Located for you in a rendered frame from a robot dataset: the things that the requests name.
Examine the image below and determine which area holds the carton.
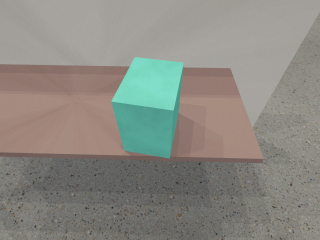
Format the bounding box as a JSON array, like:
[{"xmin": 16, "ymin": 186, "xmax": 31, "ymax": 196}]
[{"xmin": 111, "ymin": 57, "xmax": 184, "ymax": 159}]

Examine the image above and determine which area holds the table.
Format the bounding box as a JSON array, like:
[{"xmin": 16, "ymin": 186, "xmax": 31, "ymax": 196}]
[{"xmin": 0, "ymin": 64, "xmax": 264, "ymax": 163}]

